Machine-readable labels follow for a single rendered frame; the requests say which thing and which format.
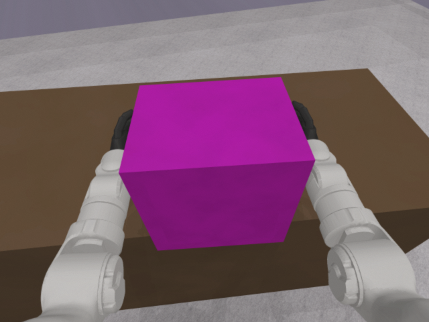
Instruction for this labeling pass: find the right robot forearm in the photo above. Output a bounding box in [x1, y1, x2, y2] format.
[306, 140, 416, 288]

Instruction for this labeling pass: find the robot right hand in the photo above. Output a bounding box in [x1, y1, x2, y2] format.
[292, 101, 318, 140]

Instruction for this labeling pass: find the left robot forearm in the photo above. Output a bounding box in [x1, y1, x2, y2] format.
[41, 149, 130, 311]

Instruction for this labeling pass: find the carton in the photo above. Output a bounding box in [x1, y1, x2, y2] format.
[119, 77, 315, 251]

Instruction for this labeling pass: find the robot left upper arm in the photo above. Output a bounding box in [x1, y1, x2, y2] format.
[24, 252, 125, 322]

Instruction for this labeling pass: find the pedestal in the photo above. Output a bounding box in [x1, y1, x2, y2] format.
[0, 68, 429, 322]

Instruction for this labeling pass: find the robot left hand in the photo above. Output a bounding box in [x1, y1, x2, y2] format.
[110, 109, 133, 150]

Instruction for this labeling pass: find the robot right upper arm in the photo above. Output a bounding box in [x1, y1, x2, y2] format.
[327, 239, 429, 322]

